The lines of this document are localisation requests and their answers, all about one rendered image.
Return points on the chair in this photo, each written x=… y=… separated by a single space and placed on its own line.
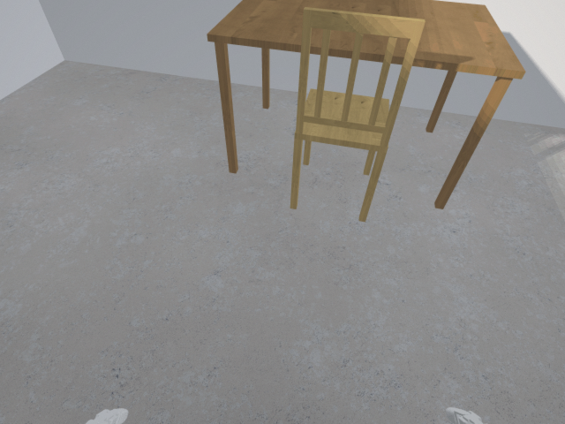
x=354 y=121

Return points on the table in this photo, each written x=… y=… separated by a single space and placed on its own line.
x=456 y=37

